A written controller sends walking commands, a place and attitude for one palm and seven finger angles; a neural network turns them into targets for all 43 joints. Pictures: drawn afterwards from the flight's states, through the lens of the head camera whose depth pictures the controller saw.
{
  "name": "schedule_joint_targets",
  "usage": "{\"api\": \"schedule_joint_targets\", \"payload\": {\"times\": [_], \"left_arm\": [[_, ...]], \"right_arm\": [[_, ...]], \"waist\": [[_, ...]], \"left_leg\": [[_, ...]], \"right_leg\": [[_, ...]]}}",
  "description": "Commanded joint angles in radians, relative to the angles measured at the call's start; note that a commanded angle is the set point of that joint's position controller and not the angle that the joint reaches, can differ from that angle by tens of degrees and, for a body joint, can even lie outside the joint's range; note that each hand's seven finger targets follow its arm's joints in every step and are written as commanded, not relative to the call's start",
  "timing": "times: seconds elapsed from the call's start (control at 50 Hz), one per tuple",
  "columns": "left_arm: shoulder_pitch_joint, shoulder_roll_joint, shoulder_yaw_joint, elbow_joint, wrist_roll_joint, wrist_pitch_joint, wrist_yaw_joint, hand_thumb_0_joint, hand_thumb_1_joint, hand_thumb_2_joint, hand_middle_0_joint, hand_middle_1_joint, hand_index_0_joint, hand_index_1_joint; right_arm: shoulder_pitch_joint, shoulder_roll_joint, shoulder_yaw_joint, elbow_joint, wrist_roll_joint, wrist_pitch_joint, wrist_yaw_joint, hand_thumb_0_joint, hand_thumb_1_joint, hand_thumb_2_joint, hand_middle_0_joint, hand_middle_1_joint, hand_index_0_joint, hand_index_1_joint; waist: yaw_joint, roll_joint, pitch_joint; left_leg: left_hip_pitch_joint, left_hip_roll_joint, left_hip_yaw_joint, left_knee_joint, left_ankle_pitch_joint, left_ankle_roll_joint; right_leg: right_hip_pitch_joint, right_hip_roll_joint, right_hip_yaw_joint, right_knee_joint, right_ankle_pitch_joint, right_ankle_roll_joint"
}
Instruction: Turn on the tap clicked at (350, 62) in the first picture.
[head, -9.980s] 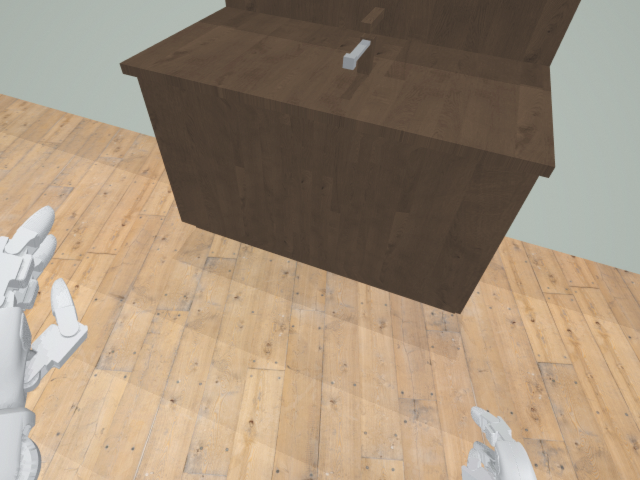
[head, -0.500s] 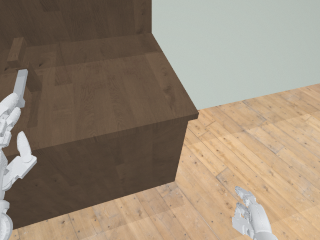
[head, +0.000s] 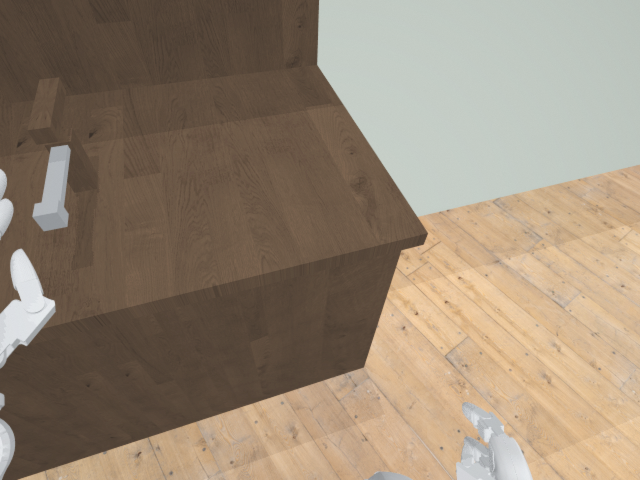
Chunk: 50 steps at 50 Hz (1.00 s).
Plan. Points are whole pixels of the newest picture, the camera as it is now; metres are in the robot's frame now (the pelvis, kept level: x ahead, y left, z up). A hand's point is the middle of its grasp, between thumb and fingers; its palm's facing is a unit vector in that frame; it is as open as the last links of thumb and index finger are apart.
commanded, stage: shuffle to correct the standing spot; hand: left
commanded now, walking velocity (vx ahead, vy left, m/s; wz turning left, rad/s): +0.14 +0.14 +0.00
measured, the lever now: (51, 215) +0.40 +0.38 +0.09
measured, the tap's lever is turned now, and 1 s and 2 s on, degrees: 0 0 0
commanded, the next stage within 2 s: come to a stop and stand still in 0.14 s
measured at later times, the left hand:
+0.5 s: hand out of the picture +0.28 +0.34 +0.18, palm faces +0.45 -0.82 -0.35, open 7.4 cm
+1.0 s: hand out of the picture +0.27 +0.35 +0.18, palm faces +0.43 -0.82 -0.37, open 7.4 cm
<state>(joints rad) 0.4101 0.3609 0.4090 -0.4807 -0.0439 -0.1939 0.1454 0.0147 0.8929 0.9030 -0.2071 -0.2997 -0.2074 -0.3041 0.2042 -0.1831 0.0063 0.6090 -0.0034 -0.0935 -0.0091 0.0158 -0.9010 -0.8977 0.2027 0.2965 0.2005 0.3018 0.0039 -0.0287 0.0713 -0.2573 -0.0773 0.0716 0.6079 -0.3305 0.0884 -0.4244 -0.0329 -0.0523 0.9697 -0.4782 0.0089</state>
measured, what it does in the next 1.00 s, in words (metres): steps on the spot: right foot, then left foot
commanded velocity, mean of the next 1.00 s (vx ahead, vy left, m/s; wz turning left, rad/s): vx -0.01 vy -0.03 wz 0.00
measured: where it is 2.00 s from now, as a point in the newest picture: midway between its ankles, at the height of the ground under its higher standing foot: outside the picture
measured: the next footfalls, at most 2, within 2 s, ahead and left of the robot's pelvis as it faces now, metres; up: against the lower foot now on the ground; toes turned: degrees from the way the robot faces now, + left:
right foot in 0.08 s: +0.09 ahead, -0.07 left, +0.00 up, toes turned +0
left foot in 0.36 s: +0.13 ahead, +0.21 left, +0.00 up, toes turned -2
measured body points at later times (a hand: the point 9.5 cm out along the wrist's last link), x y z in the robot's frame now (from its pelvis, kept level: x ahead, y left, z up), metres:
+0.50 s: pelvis +0.05 +0.08 +0.01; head +0.07 +0.09 +0.45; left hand +0.25 +0.38 +0.20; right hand +0.24 -0.14 -0.07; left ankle +0.09 +0.22 -0.72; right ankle +0.05 -0.07 -0.72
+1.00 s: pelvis +0.03 +0.08 +0.01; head +0.05 +0.10 +0.46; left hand +0.24 +0.39 +0.20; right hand +0.20 -0.17 -0.05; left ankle +0.09 +0.22 -0.72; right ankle +0.05 -0.07 -0.72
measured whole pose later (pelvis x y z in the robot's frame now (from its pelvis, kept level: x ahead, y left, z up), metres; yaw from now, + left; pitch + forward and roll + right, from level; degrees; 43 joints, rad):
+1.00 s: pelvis +0.03 +0.08 +0.01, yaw -2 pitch -2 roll -1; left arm 0.29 0.40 0.41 -0.38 -0.05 -0.17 0.10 0.02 0.90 0.90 -0.20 -0.30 -0.20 -0.30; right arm 0.21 -0.24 -0.03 0.58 0.01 -0.13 -0.02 0.01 -0.90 -0.90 0.20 0.30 0.20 0.30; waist 0.05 -0.01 0.09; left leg -0.29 0.09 0.04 0.49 -0.16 -0.03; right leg -0.20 -0.06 -0.05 0.44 -0.20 0.05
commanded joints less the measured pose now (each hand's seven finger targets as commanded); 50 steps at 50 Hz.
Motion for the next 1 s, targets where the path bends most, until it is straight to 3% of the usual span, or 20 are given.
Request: {"api": "schedule_joint_targets", "payload": {"times": [0.0, 0.04, 0.06, 0.08, 0.1, 0.18, 0.24, 0.28, 0.32, 0.34, 0.38, 0.46, 0.54, 0.68, 0.8, 0.82, 0.84, 0.86, 0.9, 0.98], "left_arm": [[0.031, 0.176, 0.084, -0.202, 0.003, -0.061, 0.011, 0.0, 0.9, 0.9, -0.2, -0.3, -0.2, -0.3], [0.072, 0.18, 0.091, -0.173, 0.001, -0.057, 0.013, 0.0, 0.9, 0.9, -0.2, -0.3, -0.2, -0.3], [0.066, 0.219, 0.118, -0.166, 0.0, -0.059, 0.016, 0.0, 0.9, 0.9, -0.2, -0.3, -0.2, -0.3], [0.043, 0.234, 0.141, -0.166, -0.01, -0.066, 0.015, 0.0, 0.9, 0.9, -0.2, -0.3, -0.2, -0.3], [0.034, 0.22, 0.134, -0.173, -0.016, -0.061, 0.009, 0.0, 0.9, 0.9, -0.2, -0.3, -0.2, -0.3], [0.028, 0.195, 0.112, -0.206, -0.003, -0.089, 0.011, 0.0, 0.9, 0.9, -0.2, -0.3, -0.2, -0.3], [-0.008, 0.189, 0.096, -0.259, 0.003, -0.083, 0.024, 0.0, 0.9, 0.9, -0.2, -0.3, -0.2, -0.3], [-0.018, 0.17, 0.08, -0.251, -0.008, -0.063, 0.024, 0.0, 0.9, 0.9, -0.2, -0.3, -0.2, -0.3], [-0.047, 0.163, 0.073, -0.283, -0.013, -0.054, 0.024, 0.0, 0.9, 0.9, -0.2, -0.3, -0.2, -0.3], [-0.082, 0.164, 0.07, -0.273, -0.013, -0.051, 0.02, 0.0, 0.9, 0.9, -0.2, -0.3, -0.2, -0.3], [-0.083, 0.161, 0.083, -0.2, -0.008, -0.023, 0.008, 0.0, 0.9, 0.9, -0.2, -0.3, -0.2, -0.3], [-0.091, 0.133, 0.04, -0.289, -0.006, -0.001, -0.005, 0.0, 0.9, 0.9, -0.2, -0.3, -0.2, -0.3], [-0.03, 0.138, 0.046, -0.322, -0.019, 0.031, -0.015, 0.0, 0.9, 0.9, -0.2, -0.3, -0.2, -0.3], [0.019, 0.146, 0.072, -0.299, -0.036, 0.059, -0.012, 0.0, 0.9, 0.9, -0.2, -0.3, -0.2, -0.3], [-0.044, 0.142, 0.039, -0.288, -0.031, 0.072, 0.0, 0.0, 0.9, 0.9, -0.2, -0.3, -0.2, -0.3], [-1.035, 0.964, 0.61, -0.405, 0.14, -0.055, -0.024, 0.0, 0.9, 0.9, -0.2, -0.3, -0.2, -0.3], [-0.414, 0.288, 0.17, 0.179, 0.049, -0.017, -0.064, 0.0, 0.9, 0.9, -0.2, -0.3, -0.2, -0.3], [-0.197, 0.204, 0.088, 0.169, 0.022, -0.019, -0.073, 0.0, 0.9, 0.9, -0.2, -0.3, -0.2, -0.3], [-0.094, 0.062, -0.066, -0.064, -0.018, -0.054, -0.07, 0.0, 0.9, 0.9, -0.2, -0.3, -0.2, -0.3], [-0.031, 0.189, 0.021, -0.185, -0.001, -0.069, -0.039, 0.0, 0.9, 0.9, -0.2, -0.3, -0.2, -0.3]], "right_arm": [[-0.127, -0.163, -0.035, -0.181, 0.0, -0.073, -0.012, 0.0, -0.9, -0.9, 0.2, 0.3, 0.2, 0.3], [-0.121, -0.162, -0.037, -0.191, -0.004, -0.054, -0.018, 0.0, -0.9, -0.9, 0.2, 0.3, 0.2, 0.3], [-0.101, -0.153, -0.047, -0.197, -0.003, -0.044, -0.019, 0.0, -0.9, -0.9, 0.2, 0.3, 0.2, 0.3], [-0.099, -0.173, -0.063, -0.198, -0.001, -0.042, -0.018, 0.0, -0.9, -0.9, 0.2, 0.3, 0.2, 0.3], [-0.081, -0.197, -0.084, -0.179, 0.005, -0.029, -0.01, 0.0, -0.9, -0.9, 0.2, 0.3, 0.2, 0.3], [-0.107, -0.15, -0.049, -0.148, 0.008, -0.013, -0.009, 0.0, -0.9, -0.9, 0.2, 0.3, 0.2, 0.3], [-0.117, -0.119, -0.047, -0.149, 0.009, -0.027, -0.028, 0.0, -0.9, -0.9, 0.2, 0.3, 0.2, 0.3], [-0.113, -0.114, -0.046, -0.143, 0.006, -0.044, -0.046, 0.0, -0.9, -0.9, 0.2, 0.3, 0.2, 0.3], [-0.125, -0.145, -0.056, -0.164, 0.014, -0.057, -0.065, 0.0, -0.9, -0.9, 0.2, 0.3, 0.2, 0.3], [-0.128, -0.154, -0.056, -0.172, 0.021, -0.064, -0.068, 0.0, -0.9, -0.9, 0.2, 0.3, 0.2, 0.3], [-0.123, -0.139, -0.048, -0.158, 0.023, -0.073, -0.067, 0.0, -0.9, -0.9, 0.2, 0.3, 0.2, 0.3], [-0.123, -0.128, -0.044, -0.163, 0.017, -0.094, -0.049, 0.0, -0.9, -0.9, 0.2, 0.3, 0.2, 0.3], [-0.128, -0.118, -0.038, -0.181, 0.01, -0.083, -0.033, 0.0, -0.9, -0.9, 0.2, 0.3, 0.2, 0.3], [-0.128, -0.104, -0.028, -0.195, 0.015, -0.034, -0.044, 0.0, -0.9, -0.9, 0.2, 0.3, 0.2, 0.3], [-0.16, -0.112, -0.027, -0.194, 0.022, -0.023, -0.063, 0.0, -0.9, -0.9, 0.2, 0.3, 0.2, 0.3], [0.026, -0.177, -0.08, -0.164, -0.039, -0.071, -0.071, 0.0, -0.9, -0.9, 0.2, 0.3, 0.2, 0.3], [-0.029, -0.057, -0.041, -0.088, -0.003, -0.064, -0.063, 0.0, -0.9, -0.9, 0.2, 0.3, 0.2, 0.3], [-0.025, -0.138, -0.078, -0.182, 0.003, -0.086, -0.054, 0.0, -0.9, -0.9, 0.2, 0.3, 0.2, 0.3], [-0.078, -0.12, -0.06, -0.189, 0.027, -0.102, -0.024, 0.0, -0.9, -0.9, 0.2, 0.3, 0.2, 0.3], [-0.079, -0.133, -0.058, -0.193, 0.017, -0.113, -0.014, 0.0, -0.9, -0.9, 0.2, 0.3, 0.2, 0.3]], "waist": [[0.004, 0.182, -0.158], [0.016, 0.069, -0.186], [0.014, -0.114, -0.225], [0.012, -0.2, -0.205], [-0.004, -0.159, -0.179], [-0.007, 0.018, -0.118], [0.005, -0.064, -0.151], [-0.001, -0.011, -0.159], [0.01, 0.157, -0.168], [0.017, 0.151, -0.155], [0.007, 0.183, -0.107], [0.009, 0.147, -0.184], [0.017, 0.225, -0.229], [0.015, 0.13, -0.246], [0.007, 0.098, -0.185], [0.029, -0.133, -0.016], [0.013, -0.169, -0.19], [0.064, -0.024, -0.141], [0.042, 0.168, -0.229], [0.041, -0.038, -0.135]], "left_leg": [[-0.027, 0.201, -0.174, -0.226, 0.224, 0.02], [-0.289, 0.161, -0.15, -0.063, 0.046, -0.014], [-0.414, 0.104, -0.084, 0.166, -0.05, -0.031], [-0.465, 0.077, -0.089, 0.409, -0.177, -0.057], [-0.453, 0.083, -0.125, 0.557, -0.155, -0.08], [-0.379, 0.182, -0.155, 0.486, -0.08, -0.08], [-0.082, 0.135, -0.017, 0.139, -0.013, -0.067], [0.085, 0.072, 0.046, -0.054, 0.126, -0.084], [0.138, 0.227, -0.195, -0.169, 0.289, -0.026], [0.077, 0.265, -0.251, -0.213, 0.316, -0.015], [-0.049, 0.231, -0.205, -0.241, 0.256, -0.038], [0.057, 0.17, -0.095, -0.205, 0.422, -0.098], [0.113, 0.188, -0.077, -0.22, 0.507, -0.107], [0.081, 0.141, -0.006, -0.217, 0.373, -0.125], [0.065, 0.121, -0.002, -0.258, 0.14, -0.118], [-0.075, 0.172, -0.016, -0.088, 0.251, -0.09], [0.072, 0.072, 0.002, -0.126, 0.254, -0.071], [0.124, 0.089, 0.026, -0.1, 0.263, -0.098], [0.132, 0.124, -0.006, -0.18, 0.275, -0.079], [0.019, 0.093, -0.013, -0.155, 0.028, -0.097]], "right_leg": [[0.228, 0.018, -0.091, -0.399, 0.151, -0.01], [0.532, -0.049, 0.004, -0.546, 0.247, -0.051], [0.614, -0.232, 0.261, -0.601, 0.155, -0.131], [0.508, -0.42, 0.57, -0.704, 0.025, -0.228], [0.404, -0.428, 0.6, -0.746, -0.041, -0.237], [0.262, -0.337, 0.271, -0.646, 0.345, -0.192], [0.183, -0.25, 0.099, -0.572, 0.426, -0.133], [0.164, -0.142, 0.014, -0.493, 0.344, -0.069], [0.104, -0.018, -0.042, -0.326, 0.244, 0.006], [0.124, 0.024, -0.032, -0.314, 0.15, 0.016], [0.216, 0.049, -0.032, -0.391, 0.214, 0.022], [0.292, 0.068, -0.034, -0.5, 0.423, 0.012], [0.29, 0.077, -0.034, -0.541, 0.422, 0.014], [0.376, 0.057, -0.01, -0.646, 0.545, 0.014], [0.338, 0.04, 0.009, -0.696, 0.429, 0.01], [0.158, -0.079, 0.087, -0.744, 0.477, 0.007], [0.206, -0.107, 0.063, -0.679, 0.492, -0.055], [0.155, -0.072, 0.149, -0.683, 0.568, -0.032], [0.276, -0.052, 0.058, -0.578, 0.41, -0.03], [0.19, -0.048, 0.069, -0.667, 0.115, -0.022]]}}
